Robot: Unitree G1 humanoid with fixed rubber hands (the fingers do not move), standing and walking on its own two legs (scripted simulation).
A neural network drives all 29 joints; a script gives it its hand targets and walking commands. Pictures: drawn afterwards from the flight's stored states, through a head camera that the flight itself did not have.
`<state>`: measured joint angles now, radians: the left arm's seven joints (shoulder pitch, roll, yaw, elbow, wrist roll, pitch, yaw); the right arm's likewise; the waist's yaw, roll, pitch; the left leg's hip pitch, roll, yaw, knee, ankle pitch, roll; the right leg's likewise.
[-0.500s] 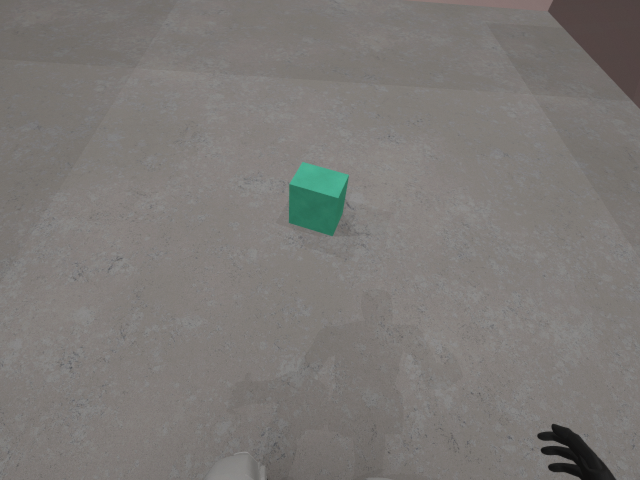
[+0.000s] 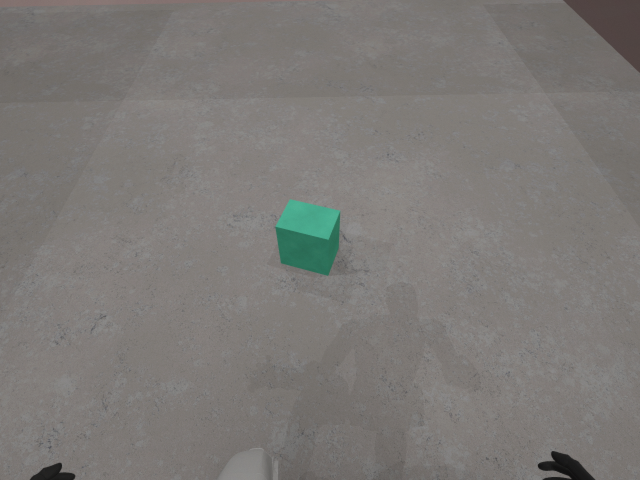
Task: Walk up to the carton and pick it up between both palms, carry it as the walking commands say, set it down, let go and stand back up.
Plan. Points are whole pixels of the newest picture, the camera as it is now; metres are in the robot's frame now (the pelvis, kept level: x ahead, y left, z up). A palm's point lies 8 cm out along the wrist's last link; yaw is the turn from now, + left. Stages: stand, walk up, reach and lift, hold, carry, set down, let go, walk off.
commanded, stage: walk up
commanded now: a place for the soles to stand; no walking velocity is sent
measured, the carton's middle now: (309, 238) +0.99 +0.06 -0.66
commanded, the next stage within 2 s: none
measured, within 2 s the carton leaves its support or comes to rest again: neither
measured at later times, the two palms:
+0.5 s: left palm (113, 360) +0.28 +0.31 -0.07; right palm (605, 406) +0.23 -0.39 -0.09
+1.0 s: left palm (161, 291) +0.42 +0.29 -0.10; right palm (549, 269) +0.44 -0.38 -0.07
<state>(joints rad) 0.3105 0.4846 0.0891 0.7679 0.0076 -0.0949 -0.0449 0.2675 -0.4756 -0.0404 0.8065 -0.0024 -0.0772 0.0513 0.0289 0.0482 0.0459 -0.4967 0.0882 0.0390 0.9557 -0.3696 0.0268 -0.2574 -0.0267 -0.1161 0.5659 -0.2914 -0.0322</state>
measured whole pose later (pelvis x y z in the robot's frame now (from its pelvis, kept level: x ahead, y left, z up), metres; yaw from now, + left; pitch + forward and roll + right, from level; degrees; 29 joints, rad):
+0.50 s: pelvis +0.19 -0.03 -0.02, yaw +0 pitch -2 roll +0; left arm 0.31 0.50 0.10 0.79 0.02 -0.08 -0.07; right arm 0.37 -0.52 -0.07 0.79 -0.02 -0.07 0.05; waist -0.04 0.02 0.00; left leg -0.29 0.11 0.07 0.76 -0.46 0.03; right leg -0.41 -0.05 -0.06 0.68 -0.27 -0.02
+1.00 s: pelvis +0.35 -0.04 -0.01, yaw +2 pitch -2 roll +1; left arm 0.32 0.46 0.05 0.78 0.01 -0.06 -0.05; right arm 0.30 -0.48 -0.05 0.75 -0.02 -0.09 0.03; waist -0.02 -0.04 0.05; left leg -0.32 0.05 0.10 0.66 -0.30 0.03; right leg -0.51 -0.08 -0.02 0.94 -0.41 -0.01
